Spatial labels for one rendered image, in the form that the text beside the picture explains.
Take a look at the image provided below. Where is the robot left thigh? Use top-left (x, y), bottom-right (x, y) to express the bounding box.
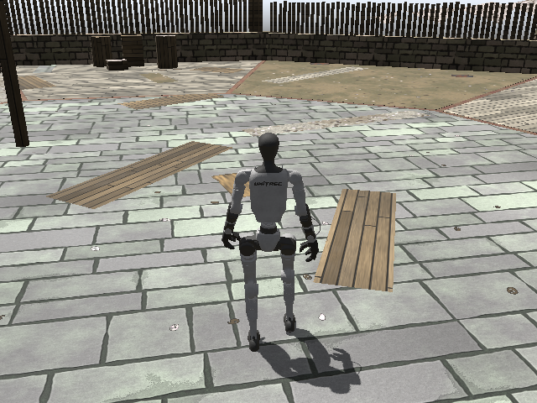
top-left (239, 235), bottom-right (258, 299)

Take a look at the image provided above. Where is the robot left upper arm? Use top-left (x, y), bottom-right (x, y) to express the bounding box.
top-left (230, 169), bottom-right (251, 214)

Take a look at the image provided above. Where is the robot right thigh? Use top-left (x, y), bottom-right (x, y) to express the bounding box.
top-left (279, 233), bottom-right (296, 284)

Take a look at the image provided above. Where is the robot thigh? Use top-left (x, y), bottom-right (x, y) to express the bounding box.
top-left (239, 235), bottom-right (258, 299)
top-left (279, 233), bottom-right (296, 284)

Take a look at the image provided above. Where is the left robot hand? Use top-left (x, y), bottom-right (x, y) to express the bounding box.
top-left (222, 232), bottom-right (241, 249)

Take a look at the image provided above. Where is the right robot hand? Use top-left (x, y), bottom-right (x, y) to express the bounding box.
top-left (300, 240), bottom-right (319, 262)

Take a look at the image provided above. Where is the robot right upper arm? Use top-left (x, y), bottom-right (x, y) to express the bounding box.
top-left (286, 170), bottom-right (308, 217)

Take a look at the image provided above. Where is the robot right forearm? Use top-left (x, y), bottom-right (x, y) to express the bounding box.
top-left (300, 204), bottom-right (316, 243)

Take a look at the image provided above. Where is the robot left forearm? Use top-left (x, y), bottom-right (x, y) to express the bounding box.
top-left (223, 202), bottom-right (238, 234)

